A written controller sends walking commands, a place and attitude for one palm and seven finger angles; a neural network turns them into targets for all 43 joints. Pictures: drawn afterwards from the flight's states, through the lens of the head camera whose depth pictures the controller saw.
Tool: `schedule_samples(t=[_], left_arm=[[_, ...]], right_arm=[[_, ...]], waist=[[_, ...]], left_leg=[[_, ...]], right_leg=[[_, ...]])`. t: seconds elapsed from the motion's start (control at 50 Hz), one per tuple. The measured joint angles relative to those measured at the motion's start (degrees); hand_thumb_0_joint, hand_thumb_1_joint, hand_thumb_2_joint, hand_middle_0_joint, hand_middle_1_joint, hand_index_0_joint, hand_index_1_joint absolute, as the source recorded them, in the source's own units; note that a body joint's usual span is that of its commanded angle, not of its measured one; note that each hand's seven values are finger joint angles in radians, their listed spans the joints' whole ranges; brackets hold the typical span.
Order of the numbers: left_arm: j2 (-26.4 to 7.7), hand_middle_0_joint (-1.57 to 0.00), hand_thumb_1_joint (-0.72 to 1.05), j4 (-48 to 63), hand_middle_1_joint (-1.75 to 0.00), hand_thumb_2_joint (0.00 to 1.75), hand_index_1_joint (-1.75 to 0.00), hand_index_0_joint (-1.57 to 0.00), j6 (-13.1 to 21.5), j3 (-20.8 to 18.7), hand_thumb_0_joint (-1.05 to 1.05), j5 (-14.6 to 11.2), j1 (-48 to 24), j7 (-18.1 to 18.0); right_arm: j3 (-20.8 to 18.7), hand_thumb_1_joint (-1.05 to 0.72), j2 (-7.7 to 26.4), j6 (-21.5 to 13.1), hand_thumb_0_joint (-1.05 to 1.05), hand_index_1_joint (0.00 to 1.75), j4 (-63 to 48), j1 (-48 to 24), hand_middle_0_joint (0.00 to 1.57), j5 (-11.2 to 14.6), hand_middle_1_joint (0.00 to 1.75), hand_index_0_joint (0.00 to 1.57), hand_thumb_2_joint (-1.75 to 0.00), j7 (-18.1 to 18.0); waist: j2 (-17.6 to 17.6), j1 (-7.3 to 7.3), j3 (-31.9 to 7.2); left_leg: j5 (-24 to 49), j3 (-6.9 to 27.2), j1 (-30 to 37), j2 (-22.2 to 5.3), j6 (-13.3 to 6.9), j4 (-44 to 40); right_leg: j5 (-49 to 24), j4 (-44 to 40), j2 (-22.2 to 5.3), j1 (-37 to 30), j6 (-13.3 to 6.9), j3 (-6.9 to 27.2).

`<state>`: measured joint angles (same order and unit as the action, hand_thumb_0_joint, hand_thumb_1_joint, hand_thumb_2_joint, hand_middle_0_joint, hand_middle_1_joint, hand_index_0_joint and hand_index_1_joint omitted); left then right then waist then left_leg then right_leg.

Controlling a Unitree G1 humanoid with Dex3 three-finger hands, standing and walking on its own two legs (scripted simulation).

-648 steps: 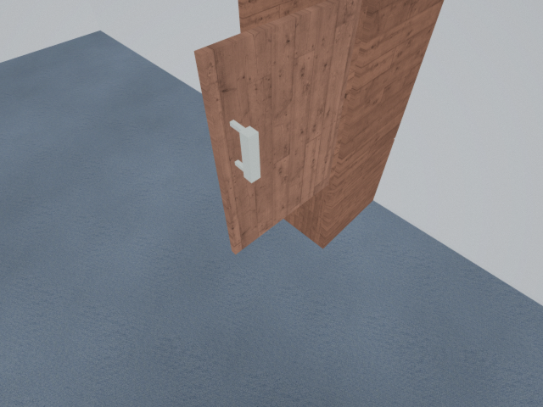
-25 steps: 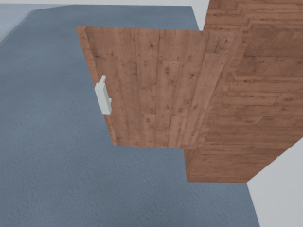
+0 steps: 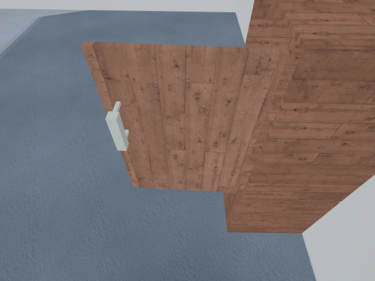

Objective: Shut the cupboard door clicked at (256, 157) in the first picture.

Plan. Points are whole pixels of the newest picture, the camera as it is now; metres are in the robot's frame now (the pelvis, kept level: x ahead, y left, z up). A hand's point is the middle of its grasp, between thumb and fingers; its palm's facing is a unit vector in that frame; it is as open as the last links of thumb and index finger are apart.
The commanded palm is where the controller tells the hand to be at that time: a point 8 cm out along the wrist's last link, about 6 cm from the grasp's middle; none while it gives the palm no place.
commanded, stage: raise the hand and make a fist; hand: left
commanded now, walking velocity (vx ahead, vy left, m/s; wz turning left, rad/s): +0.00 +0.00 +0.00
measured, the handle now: (120, 126) +0.46 +0.21 +0.04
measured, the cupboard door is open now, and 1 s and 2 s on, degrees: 87 87 87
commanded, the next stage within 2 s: bring the fist close to the handle in 1.90 s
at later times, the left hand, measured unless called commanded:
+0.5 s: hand out of the picture +0.11 +0.19 -0.04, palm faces +0.07 -1.00 -0.04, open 5.7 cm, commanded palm +0.10 +0.24 -0.03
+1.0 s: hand (82, 266) +0.15 +0.21 +0.00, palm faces -0.01 -1.00 -0.03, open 3.5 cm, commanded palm +0.12 +0.26 +0.01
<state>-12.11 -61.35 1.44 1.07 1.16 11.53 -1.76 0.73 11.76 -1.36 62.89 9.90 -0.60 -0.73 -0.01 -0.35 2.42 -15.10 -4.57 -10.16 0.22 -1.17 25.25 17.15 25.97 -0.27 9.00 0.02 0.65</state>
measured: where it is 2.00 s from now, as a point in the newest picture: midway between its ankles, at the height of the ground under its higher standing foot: outside the picture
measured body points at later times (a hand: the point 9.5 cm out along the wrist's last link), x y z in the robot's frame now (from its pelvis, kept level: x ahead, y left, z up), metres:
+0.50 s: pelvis -0.06 -0.03 -0.10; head -0.01 -0.03 +0.35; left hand +0.10 +0.25 -0.04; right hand +0.18 -0.26 -0.15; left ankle -0.02 +0.11 -0.74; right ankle -0.03 -0.12 -0.74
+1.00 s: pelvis -0.06 +0.02 -0.07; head -0.02 +0.03 +0.38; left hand +0.14 +0.27 +0.00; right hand +0.12 -0.21 -0.14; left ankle -0.02 +0.11 -0.74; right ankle -0.03 -0.11 -0.74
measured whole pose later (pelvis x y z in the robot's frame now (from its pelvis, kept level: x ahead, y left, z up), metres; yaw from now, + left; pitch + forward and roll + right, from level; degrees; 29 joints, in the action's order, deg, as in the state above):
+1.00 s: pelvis -0.06 +0.02 -0.07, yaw +2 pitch +10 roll -3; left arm -14.4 6.6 17.9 -8.7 -16.7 24.8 16.1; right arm 1.0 14.3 -15.7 30.5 16.5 1.9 -3.0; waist -2.0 -0.5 -6.5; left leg -26.8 1.8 -44.9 1.4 -2.2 61.4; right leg 27.0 58.2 0.2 41.5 0.8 -1.9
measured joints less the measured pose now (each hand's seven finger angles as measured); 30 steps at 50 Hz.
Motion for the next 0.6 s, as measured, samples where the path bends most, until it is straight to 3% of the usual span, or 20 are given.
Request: schedule_samples(t=[0.02,0.04,0.08,0.14,0.18,0.24,0.28,0.32,0.36,0.42,0.5,0.6], left_arm=[[0.4,-0.20,0.91,9.1,-0.30,0.90,-0.30,-0.21,-2.9,-4.1,0.00,-0.9,2.5,0.7],[0.1,-0.21,0.90,19.6,-0.30,0.90,-0.30,-0.21,-2.6,-5.3,0.01,-2.7,5.6,-0.1],[-0.7,-0.21,0.91,38.1,-0.30,0.90,-0.31,-0.21,0.1,-5.3,0.01,-6.5,11.3,-1.8],[0.3,-0.23,0.91,50.7,-0.32,0.90,-0.33,-0.23,7.4,-7.0,0.01,-10.2,12.3,1.0],[1.2,-0.24,0.91,51.5,-0.35,0.90,-0.35,-0.25,15.8,-9.9,0.01,-12.9,10.9,6.0],[1.2,-0.28,0.91,49.2,-0.39,0.90,-0.39,-0.28,27.2,-13.3,0.00,-15.8,9.5,17.1],[0.0,-0.31,0.91,48.2,-0.42,0.90,-0.42,-0.31,32.0,-14.4,0.00,-17.7,10.2,24.6],[-0.7,-0.35,0.90,47.8,-0.46,0.90,-0.46,-0.35,32.4,-15.5,0.00,-19.8,10.8,29.6],[-0.9,-0.38,0.90,48.1,-0.49,0.90,-0.50,-0.39,30.4,-16.5,0.00,-21.6,11.7,31.4],[-0.5,-0.44,0.90,50.8,-0.55,0.90,-0.55,-0.44,28.0,-17.2,0.01,-22.9,12.8,30.4],[-0.9,-0.51,0.90,55.7,-0.63,0.90,-0.63,-0.51,26.9,-15.4,0.02,-22.4,11.6,28.5],[-2.9,-0.60,0.90,58.1,-0.73,0.90,-0.73,-0.60,21.5,-12.7,0.01,-21.3,7.5,28.0]], right_arm=[[0.0,-0.91,-0.1,-1.3,0.01,0.30,-2.3,0.8,0.20,0.2,0.30,0.20,-0.90,-0.8],[0.2,-0.91,0.0,-4.2,0.01,0.30,-5.2,2.4,0.20,1.4,0.30,0.20,-0.90,-2.2],[-0.2,-0.91,0.3,-10.2,0.01,0.30,-9.7,5.4,0.20,2.7,0.30,0.20,-0.90,-3.3],[-2.3,-0.91,1.2,-15.1,0.01,0.30,-15.6,8.4,0.20,2.1,0.30,0.20,-0.90,-1.6],[-2.8,-0.90,1.7,-15.8,0.01,0.30,-18.6,6.8,0.20,1.8,0.30,0.20,-0.90,-0.5],[-3.3,-0.90,2.0,-15.9,0.01,0.30,-22.3,2.6,0.20,1.1,0.30,0.20,-0.90,0.9],[-3.6,-0.90,2.4,-16.2,0.02,0.30,-25.7,0.9,0.20,1.3,0.30,0.20,-0.90,1.3],[-4.1,-0.90,3.3,-16.1,0.02,0.30,-28.9,-0.7,0.20,1.8,0.30,0.20,-0.90,0.9],[-4.5,-0.90,4.0,-15.9,0.02,0.30,-31.2,-1.5,0.20,2.3,0.30,0.20,-0.90,0.0],[-4.6,-0.91,4.6,-16.1,0.02,0.30,-32.6,-1.4,0.20,2.8,0.30,0.20,-0.90,-1.7],[-3.0,-0.91,4.1,-16.1,0.02,0.30,-32.0,-0.4,0.20,3.0,0.30,0.20,-0.90,-3.6],[-0.1,-0.90,1.7,-15.2,0.02,0.30,-31.2,1.8,0.20,3.4,0.30,0.20,-0.90,-4.4]], waist=[[0.2,0.21,1.0],[0.5,0.20,1.5],[1.3,0.62,0.7],[0.3,1.88,-4.3],[0.2,1.92,-7.3],[0.7,1.36,-9.6],[1.7,0.38,-11.3],[1.5,-0.29,-11.4],[1.4,-1.24,-11.2],[0.5,-2.71,-10.9],[-0.7,-3.86,-10.0],[-1.7,-2.58,-9.1]], left_leg=[[-0.6,0.4,-0.9,-0.2,0.1,2.1],[-1.7,0.7,-1.8,-0.2,0.2,3.9],[-3.3,1.1,-3.0,0.9,0.3,6.7],[-5.3,3.1,-8.9,2.3,0.6,12.4],[-7.3,2.7,-15.5,2.0,0.9,18.0],[-8.6,4.0,-25.0,1.2,1.7,26.0],[-10.9,4.7,-30.7,1.1,2.2,30.7],[-12.9,5.4,-35.3,0.6,3.2,35.5],[-13.8,5.9,-38.4,0.4,3.4,39.1],[-14.6,7.4,-41.0,0.2,3.5,42.6],[-14.4,8.8,-42.0,0.0,3.0,44.1],[-13.1,9.1,-41.2,-0.3,2.5,42.6]], right_leg=[[0.3,2.2,0.1,1.0,-0.1,-0.4],[1.1,7.0,0.0,3.4,-0.1,-1.1],[1.9,17.3,-1.4,8.3,-0.6,-2.1],[6.0,19.0,-2.3,11.3,-1.4,-3.1],[11.5,20.0,-1.9,15.6,-1.3,-2.5],[9.1,29.1,-0.6,26.3,-1.7,-1.8],[12.5,33.3,0.4,32.1,-2.5,-1.1],[13.9,37.9,1.0,36.6,-3.1,-1.6],[14.6,41.1,1.2,39.5,-3.0,-2.1],[15.2,43.2,1.4,41.0,-3.1,-3.6],[14.5,43.0,1.7,40.9,-3.1,-5.1],[12.5,40.4,2.0,39.5,-2.6,-5.3]])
